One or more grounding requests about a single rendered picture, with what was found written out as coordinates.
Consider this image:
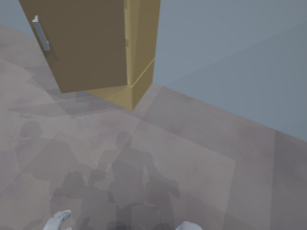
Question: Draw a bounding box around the handle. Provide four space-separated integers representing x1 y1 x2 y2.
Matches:
32 15 50 51

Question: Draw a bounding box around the cupboard door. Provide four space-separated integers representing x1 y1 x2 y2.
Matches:
18 0 128 94

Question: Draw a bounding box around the left robot hand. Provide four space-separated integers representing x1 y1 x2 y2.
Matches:
43 210 72 230

